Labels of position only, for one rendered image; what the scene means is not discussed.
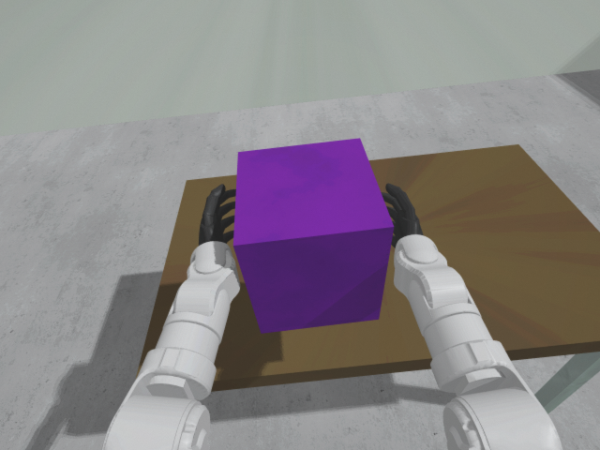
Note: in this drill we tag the robot right hand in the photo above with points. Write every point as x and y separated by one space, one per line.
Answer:
405 221

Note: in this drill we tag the left robot forearm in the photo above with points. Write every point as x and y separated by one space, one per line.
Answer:
182 364

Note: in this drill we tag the right robot upper arm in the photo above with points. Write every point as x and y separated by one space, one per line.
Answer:
503 419

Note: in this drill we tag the table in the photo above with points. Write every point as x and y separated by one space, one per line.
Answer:
528 257

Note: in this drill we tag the robot left hand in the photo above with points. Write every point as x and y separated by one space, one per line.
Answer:
212 227

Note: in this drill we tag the carton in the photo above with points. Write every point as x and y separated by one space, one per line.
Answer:
312 235

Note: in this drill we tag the right robot forearm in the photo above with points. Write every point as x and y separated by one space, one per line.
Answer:
465 358

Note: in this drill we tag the left robot upper arm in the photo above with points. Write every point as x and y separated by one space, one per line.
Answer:
160 423

